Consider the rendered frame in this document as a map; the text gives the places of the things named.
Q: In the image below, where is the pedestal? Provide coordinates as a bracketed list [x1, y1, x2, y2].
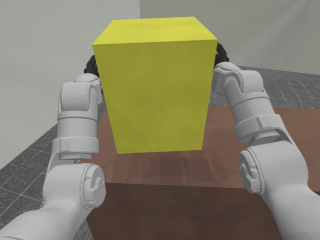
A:
[80, 105, 320, 240]

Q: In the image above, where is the robot right upper arm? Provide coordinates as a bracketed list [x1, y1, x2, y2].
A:
[239, 140, 320, 240]

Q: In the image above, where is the right robot hand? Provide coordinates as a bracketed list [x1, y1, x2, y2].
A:
[213, 42, 229, 70]

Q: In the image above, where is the carton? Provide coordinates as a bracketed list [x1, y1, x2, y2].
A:
[92, 16, 218, 154]

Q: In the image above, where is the left robot forearm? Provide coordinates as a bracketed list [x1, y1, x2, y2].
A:
[42, 73, 103, 202]

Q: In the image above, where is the right robot forearm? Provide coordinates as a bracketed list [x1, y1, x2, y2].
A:
[211, 62, 309, 182]

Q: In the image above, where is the left robot hand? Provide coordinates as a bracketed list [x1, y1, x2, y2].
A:
[84, 55, 104, 94]

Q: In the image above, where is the robot left upper arm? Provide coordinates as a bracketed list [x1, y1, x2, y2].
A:
[0, 163, 106, 240]

